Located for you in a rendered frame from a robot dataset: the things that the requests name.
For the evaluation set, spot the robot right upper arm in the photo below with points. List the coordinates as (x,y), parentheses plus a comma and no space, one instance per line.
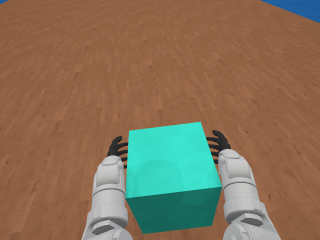
(244,231)

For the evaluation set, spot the robot right forearm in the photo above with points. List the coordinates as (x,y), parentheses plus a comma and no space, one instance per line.
(242,203)

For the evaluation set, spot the right robot hand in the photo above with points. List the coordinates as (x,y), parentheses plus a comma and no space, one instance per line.
(221,140)

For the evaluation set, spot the left robot hand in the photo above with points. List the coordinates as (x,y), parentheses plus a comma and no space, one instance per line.
(113,149)

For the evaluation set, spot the robot left upper arm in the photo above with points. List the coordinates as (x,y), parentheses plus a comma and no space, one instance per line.
(113,234)

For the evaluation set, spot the carton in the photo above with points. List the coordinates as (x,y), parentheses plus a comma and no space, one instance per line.
(171,180)

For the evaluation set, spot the robot left forearm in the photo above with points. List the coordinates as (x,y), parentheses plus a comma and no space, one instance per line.
(108,209)

